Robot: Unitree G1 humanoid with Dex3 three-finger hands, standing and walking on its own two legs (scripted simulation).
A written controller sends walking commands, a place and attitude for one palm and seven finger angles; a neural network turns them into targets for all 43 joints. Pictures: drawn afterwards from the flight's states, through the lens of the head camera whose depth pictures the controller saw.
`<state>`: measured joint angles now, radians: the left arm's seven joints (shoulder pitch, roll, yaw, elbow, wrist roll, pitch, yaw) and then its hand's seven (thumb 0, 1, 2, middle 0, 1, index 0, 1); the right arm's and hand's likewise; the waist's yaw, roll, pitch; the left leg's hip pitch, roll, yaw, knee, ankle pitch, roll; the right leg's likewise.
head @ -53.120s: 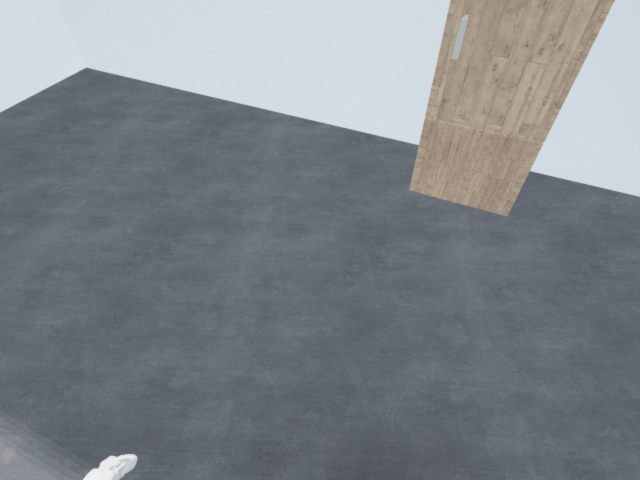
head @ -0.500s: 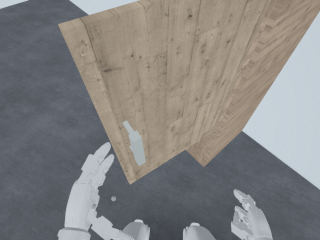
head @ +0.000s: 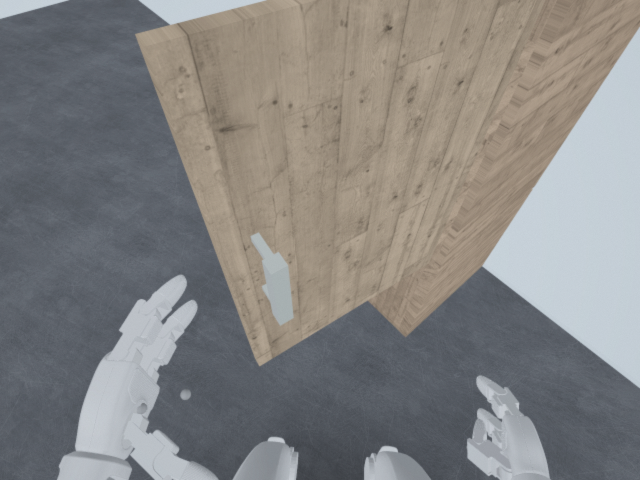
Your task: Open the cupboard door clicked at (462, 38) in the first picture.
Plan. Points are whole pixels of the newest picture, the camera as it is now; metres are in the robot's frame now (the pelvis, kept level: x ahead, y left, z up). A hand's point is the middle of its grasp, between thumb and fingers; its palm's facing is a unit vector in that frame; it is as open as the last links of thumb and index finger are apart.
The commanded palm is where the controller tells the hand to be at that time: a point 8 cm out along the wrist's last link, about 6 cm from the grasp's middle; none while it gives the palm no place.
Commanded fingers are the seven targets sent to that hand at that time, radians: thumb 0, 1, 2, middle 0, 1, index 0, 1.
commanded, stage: draw the hand back to the body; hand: left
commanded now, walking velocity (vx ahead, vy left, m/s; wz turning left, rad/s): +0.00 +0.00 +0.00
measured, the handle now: (271, 280) +0.34 +0.09 +0.07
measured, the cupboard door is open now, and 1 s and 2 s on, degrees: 82 82 82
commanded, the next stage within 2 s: step back with the hand held close in 1.44 s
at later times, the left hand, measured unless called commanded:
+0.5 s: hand (89, 353) +0.21 +0.21 +0.15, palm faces +0.14 -0.95 -0.28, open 15.4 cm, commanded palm +0.17 +0.26 +0.18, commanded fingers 0.00 -0.05 0.50 -0.17 -0.30 -0.17 -0.30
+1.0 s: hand out of the picture +0.23 +0.27 +0.25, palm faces +0.40 -0.82 -0.42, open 9.8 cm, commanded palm +0.18 +0.31 +0.27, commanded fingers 0.00 0.83 0.87 -0.20 -0.30 -0.20 -0.30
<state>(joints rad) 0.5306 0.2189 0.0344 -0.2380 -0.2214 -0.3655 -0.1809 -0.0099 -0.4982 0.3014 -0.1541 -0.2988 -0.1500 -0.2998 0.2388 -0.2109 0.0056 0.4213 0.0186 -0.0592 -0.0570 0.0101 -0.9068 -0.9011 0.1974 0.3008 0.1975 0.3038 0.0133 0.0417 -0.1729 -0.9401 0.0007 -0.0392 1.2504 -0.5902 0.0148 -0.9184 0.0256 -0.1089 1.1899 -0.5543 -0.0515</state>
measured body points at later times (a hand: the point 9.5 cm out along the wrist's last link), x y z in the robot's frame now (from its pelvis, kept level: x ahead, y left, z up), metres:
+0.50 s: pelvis +0.03 +0.02 +0.06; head +0.03 +0.01 +0.51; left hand +0.19 +0.26 +0.17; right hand +0.21 -0.21 -0.01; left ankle +0.01 +0.11 -0.64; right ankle +0.02 -0.09 -0.64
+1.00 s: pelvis +0.04 +0.02 +0.10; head +0.02 +0.00 +0.55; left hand +0.21 +0.31 +0.27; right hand +0.22 -0.20 +0.02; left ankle +0.01 +0.11 -0.64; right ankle +0.02 -0.09 -0.64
